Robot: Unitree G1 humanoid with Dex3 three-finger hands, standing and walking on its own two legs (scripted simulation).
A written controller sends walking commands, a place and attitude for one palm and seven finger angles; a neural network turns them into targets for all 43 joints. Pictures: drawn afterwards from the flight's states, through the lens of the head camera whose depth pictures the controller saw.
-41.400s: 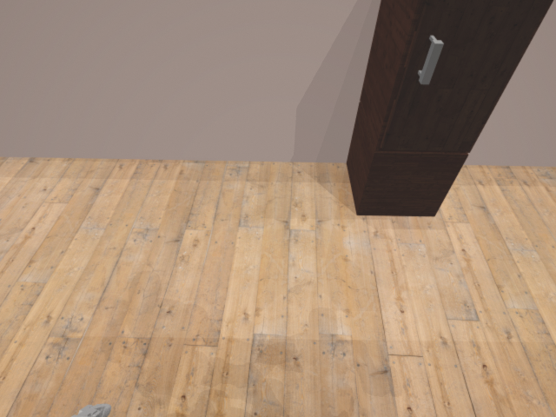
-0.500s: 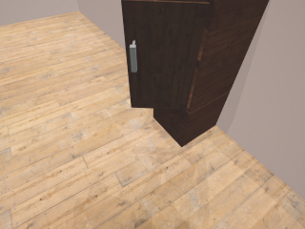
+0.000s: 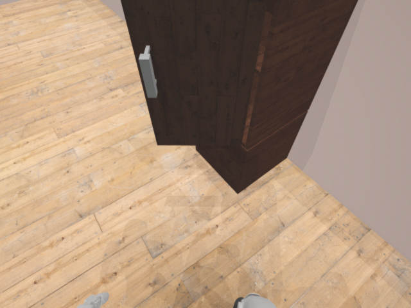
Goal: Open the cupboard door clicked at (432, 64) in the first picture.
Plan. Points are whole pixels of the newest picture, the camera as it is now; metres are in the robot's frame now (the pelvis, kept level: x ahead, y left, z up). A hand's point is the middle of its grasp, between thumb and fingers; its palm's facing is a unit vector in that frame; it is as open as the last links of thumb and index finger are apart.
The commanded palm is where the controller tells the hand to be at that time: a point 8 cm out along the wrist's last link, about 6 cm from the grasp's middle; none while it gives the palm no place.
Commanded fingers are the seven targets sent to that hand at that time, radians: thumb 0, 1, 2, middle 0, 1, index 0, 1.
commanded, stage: shuffle to correct the standing spot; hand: left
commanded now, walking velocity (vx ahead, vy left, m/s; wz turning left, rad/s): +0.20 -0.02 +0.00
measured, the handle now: (150, 71) +0.69 +0.18 +0.05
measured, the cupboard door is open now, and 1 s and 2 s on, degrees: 52 52 52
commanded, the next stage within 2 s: come to a stop and stand still in 0.30 s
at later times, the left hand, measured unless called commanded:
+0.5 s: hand (134, 294) +0.17 +0.17 -0.15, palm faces +0.04 -0.99 -0.15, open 7.3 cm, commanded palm none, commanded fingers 0.00 0.90 0.90 -0.20 -0.30 -0.20 -0.30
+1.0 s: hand (133, 289) +0.18 +0.17 -0.17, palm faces +0.09 -0.98 -0.18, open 7.4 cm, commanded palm none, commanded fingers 0.00 0.90 0.90 -0.20 -0.30 -0.20 -0.30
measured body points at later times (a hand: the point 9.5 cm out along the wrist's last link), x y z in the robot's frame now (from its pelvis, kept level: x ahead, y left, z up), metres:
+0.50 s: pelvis +0.14 -0.01 +0.03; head +0.17 +0.01 +0.48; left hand +0.16 +0.22 -0.14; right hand +0.16 -0.25 -0.12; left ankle +0.12 +0.10 -0.72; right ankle +0.17 -0.16 -0.67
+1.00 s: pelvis +0.13 -0.01 +0.02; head +0.15 +0.01 +0.46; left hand +0.17 +0.23 -0.15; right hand +0.20 -0.25 -0.12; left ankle +0.14 +0.08 -0.72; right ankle +0.17 -0.16 -0.69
